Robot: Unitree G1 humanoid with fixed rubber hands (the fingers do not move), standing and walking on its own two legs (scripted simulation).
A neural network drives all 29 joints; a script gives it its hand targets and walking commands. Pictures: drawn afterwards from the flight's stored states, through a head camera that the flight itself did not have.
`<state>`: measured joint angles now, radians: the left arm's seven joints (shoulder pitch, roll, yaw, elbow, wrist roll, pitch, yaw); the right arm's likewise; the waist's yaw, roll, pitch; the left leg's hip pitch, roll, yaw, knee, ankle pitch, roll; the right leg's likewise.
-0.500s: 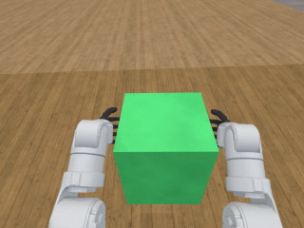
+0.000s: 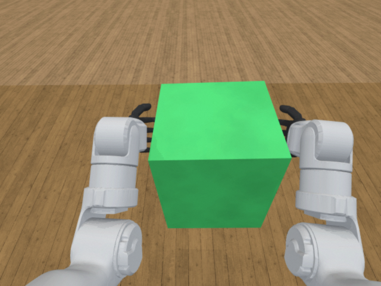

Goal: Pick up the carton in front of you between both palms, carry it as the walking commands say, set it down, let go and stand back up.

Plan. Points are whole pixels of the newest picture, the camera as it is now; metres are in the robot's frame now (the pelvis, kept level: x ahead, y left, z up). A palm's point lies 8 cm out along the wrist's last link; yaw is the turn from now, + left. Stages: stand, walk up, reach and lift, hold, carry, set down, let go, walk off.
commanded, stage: carry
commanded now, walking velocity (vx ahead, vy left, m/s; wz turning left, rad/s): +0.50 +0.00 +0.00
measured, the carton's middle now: (213, 159) +0.37 -0.01 +0.11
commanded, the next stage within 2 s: none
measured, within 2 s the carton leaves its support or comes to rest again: neither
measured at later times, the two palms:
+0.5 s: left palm (163, 57) +0.69 +0.14 +0.19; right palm (269, 68) +0.65 -0.16 +0.19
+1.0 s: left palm (171, 18) +0.93 +0.14 +0.23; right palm (253, 19) +0.97 -0.15 +0.22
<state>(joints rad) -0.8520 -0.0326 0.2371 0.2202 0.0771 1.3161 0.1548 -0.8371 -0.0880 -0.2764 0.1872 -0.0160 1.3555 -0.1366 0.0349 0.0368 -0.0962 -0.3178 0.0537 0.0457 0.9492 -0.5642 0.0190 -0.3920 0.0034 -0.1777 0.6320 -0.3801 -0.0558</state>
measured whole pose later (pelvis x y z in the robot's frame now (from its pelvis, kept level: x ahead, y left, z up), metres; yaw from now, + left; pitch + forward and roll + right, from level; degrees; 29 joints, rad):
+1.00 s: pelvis +0.58 -0.03 +0.08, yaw +0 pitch +3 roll +2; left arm -0.77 -0.01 0.24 0.06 0.01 1.29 0.16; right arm -0.81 0.01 -0.31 0.06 -0.09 1.32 -0.12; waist 0.11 0.00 0.03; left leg -0.74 0.03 0.04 1.13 -0.32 0.04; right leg -0.30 0.01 -0.11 0.46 -0.33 -0.09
